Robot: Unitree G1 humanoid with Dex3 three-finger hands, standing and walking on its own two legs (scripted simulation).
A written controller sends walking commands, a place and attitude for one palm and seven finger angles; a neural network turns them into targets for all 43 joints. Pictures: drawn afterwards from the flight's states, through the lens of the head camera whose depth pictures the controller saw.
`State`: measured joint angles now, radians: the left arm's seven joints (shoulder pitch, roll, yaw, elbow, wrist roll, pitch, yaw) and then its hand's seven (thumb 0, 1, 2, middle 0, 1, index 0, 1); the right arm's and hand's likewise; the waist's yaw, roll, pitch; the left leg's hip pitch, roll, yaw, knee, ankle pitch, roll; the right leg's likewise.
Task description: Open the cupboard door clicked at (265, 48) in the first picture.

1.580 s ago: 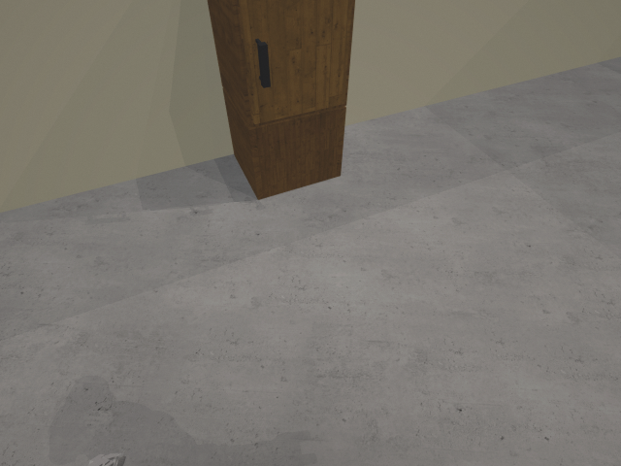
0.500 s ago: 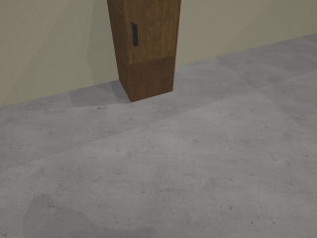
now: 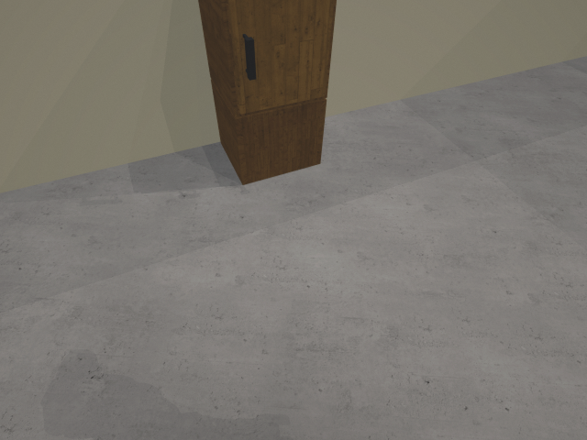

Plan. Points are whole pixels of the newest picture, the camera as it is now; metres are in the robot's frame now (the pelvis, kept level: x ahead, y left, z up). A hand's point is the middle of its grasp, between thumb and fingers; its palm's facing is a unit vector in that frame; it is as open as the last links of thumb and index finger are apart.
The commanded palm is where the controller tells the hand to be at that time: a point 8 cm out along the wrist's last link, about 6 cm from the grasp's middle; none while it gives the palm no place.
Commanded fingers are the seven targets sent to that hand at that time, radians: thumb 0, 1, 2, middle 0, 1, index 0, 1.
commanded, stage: walk to a spot facing it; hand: left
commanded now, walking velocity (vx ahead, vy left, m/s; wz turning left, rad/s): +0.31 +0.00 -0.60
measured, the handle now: (248, 56) +1.38 +0.26 -0.11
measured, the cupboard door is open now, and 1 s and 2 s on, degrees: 0 0 0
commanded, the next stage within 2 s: turn to face it in 1.92 s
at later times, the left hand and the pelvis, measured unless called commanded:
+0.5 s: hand out of the picture +0.06 +0.16 -0.17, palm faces -0.11 -0.98 -0.15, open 7.3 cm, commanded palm none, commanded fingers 0.00 0.90 0.90 -0.20 -0.30 -0.20 -0.30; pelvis +0.12 -0.01 -0.01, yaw -12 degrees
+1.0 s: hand (247, 252) +0.52 +0.14 -0.16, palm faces -0.43 -0.88 -0.20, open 7.4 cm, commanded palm none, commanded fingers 0.00 0.90 0.90 -0.20 -0.30 -0.20 -0.30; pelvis +0.33 +0.01 +0.00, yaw -27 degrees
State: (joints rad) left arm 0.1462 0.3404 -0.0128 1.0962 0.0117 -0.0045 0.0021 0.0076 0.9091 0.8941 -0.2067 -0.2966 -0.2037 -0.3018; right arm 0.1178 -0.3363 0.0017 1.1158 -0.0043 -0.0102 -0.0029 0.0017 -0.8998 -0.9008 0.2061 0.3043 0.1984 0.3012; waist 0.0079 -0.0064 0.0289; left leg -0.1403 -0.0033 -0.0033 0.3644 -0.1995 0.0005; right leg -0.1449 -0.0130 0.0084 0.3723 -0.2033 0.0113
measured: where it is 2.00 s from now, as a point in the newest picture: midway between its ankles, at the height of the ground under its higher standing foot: (366, 313)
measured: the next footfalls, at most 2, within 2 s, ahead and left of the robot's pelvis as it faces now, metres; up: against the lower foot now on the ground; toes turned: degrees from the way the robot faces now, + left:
left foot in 0.62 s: +0.33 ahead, +0.10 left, +0.00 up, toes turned -9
right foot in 1.20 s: +0.48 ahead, -0.21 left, +0.00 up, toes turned -40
